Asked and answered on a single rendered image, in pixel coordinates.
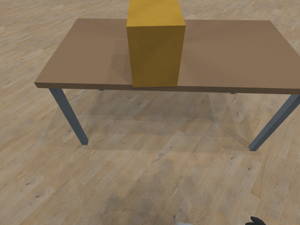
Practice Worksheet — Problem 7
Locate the carton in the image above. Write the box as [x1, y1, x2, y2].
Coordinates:
[127, 0, 186, 87]

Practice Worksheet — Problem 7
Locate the table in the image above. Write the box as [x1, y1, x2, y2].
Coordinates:
[34, 18, 300, 151]

